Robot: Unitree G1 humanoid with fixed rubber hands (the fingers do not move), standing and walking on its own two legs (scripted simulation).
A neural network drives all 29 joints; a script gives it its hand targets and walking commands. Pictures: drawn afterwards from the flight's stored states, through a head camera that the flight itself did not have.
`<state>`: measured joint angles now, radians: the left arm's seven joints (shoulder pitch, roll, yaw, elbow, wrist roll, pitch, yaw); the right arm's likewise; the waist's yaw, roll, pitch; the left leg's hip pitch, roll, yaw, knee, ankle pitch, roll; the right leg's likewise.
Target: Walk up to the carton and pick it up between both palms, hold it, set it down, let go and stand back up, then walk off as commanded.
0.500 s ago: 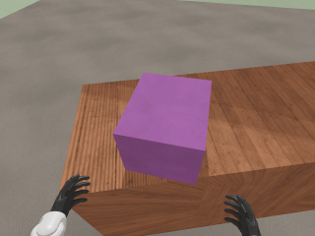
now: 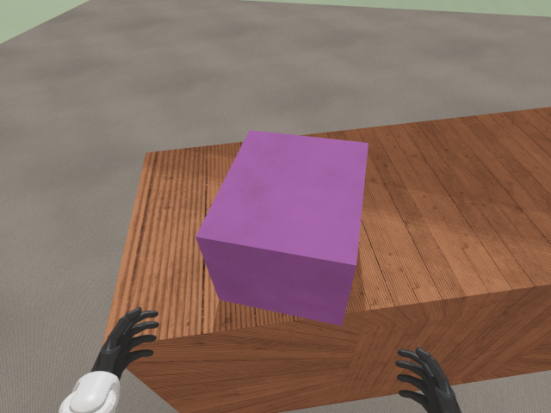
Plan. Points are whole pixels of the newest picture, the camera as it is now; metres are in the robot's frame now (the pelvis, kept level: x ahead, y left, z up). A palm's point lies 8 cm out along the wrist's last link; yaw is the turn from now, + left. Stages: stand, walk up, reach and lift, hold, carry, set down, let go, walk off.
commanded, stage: let go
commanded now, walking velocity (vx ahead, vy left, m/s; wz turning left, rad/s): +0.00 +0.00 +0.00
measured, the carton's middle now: (292, 222) +0.43 -0.03 +0.01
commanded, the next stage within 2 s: stand in 0.52 s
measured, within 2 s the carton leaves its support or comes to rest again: neither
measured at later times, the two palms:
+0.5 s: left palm (112, 366) +0.21 +0.24 -0.01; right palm (445, 410) +0.15 -0.22 -0.08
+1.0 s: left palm (114, 369) +0.20 +0.24 -0.01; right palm out of the picture +0.10 -0.28 -0.09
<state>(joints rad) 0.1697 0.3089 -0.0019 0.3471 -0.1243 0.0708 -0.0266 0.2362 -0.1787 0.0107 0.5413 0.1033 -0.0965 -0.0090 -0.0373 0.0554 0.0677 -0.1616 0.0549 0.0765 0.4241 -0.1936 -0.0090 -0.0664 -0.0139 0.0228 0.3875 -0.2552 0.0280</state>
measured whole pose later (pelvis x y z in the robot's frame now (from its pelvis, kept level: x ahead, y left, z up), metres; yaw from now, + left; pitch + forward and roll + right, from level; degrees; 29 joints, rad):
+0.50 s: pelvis +0.00 +0.00 +0.00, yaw +0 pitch -4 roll +0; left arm 0.17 0.31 0.00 0.35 -0.12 0.07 -0.02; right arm 0.24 -0.20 0.01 0.55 0.10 -0.10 0.00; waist -0.04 0.06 0.07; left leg -0.16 0.05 0.08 0.42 -0.19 -0.01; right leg -0.06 -0.01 0.02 0.39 -0.26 0.03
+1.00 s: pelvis +0.00 -0.01 +0.00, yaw +0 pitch -5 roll +1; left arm 0.19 0.31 0.00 0.36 -0.05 -0.01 0.00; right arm 0.32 -0.35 0.01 0.58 0.06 -0.01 0.04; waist -0.04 0.04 0.07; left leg -0.16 0.05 0.08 0.46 -0.22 -0.01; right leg -0.09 -0.02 0.02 0.48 -0.31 0.03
